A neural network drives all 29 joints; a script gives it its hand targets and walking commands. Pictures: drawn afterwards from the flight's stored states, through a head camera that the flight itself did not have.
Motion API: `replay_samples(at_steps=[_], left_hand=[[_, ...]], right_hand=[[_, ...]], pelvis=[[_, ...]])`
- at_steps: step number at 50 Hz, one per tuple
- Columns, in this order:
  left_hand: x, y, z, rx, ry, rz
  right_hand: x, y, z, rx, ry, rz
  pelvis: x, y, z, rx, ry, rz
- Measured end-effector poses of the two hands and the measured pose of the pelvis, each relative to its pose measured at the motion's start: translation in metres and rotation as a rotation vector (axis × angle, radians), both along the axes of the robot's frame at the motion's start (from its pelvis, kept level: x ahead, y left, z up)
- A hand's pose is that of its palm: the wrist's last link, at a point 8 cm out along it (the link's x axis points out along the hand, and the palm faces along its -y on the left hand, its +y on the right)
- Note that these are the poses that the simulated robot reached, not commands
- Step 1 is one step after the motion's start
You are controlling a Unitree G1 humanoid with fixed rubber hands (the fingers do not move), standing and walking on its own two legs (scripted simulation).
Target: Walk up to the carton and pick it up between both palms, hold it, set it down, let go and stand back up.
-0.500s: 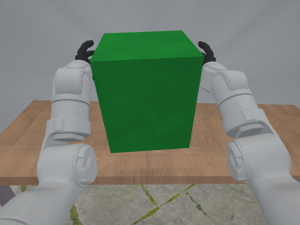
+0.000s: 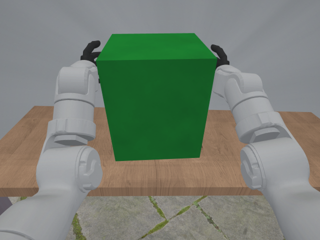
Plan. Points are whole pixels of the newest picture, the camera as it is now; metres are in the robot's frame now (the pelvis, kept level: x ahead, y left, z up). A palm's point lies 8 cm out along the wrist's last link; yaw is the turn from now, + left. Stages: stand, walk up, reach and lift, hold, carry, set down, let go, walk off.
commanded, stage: hold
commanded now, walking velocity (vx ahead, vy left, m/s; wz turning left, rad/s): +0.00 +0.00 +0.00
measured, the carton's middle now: (155, 95) +0.39 +0.00 +0.26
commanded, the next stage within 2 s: none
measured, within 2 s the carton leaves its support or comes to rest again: neither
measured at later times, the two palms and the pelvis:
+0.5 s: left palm (85, 71) +0.38 +0.16 +0.32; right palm (216, 75) +0.38 -0.14 +0.32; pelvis +0.00 +0.00 +0.00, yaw +0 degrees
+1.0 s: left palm (87, 71) +0.38 +0.16 +0.32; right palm (218, 76) +0.37 -0.14 +0.32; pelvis +0.00 +0.00 +0.00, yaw +0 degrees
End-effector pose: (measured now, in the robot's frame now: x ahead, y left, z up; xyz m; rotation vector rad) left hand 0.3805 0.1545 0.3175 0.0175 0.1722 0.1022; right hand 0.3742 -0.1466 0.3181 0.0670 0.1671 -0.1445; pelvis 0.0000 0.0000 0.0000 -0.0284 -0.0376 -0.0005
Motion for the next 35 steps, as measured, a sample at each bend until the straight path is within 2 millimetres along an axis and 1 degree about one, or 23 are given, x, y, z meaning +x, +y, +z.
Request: replay_samples(at_steps=[5,15,25,29,35], left_hand=[[-0.0002,0.0001,0.0000,-0.006,-0.024,0.003],[0.0000,0.0009,-0.0030,-0.009,-0.007,0.010],[-0.0016,0.0071,-0.0001,-0.009,-0.026,0.019],[-0.0008,0.0064,-0.0024,-0.005,-0.023,0.013],[-0.0023,0.0034,-0.0002,-0.012,-0.040,0.008]], right_hand=[[0.0007,0.0002,0.0016,-0.014,-0.022,0.006],[0.0019,0.0009,-0.0042,0.003,-0.002,0.007],[0.0033,0.0070,-0.0020,0.003,-0.018,0.017],[0.0027,0.0063,-0.0030,0.002,-0.014,0.012],[-0.0004,0.0034,0.0017,0.003,-0.030,0.006]], pelvis=[[0.0007,-0.0003,-0.0001,-0.004,0.000,-0.001],[0.0026,0.0005,0.0000,-0.001,-0.001,-0.004],[0.0035,0.0016,0.0000,-0.005,-0.007,0.002],[0.0041,0.0023,-0.0001,-0.005,-0.001,0.004],[0.0046,0.0034,-0.0003,-0.007,-0.004,0.000]])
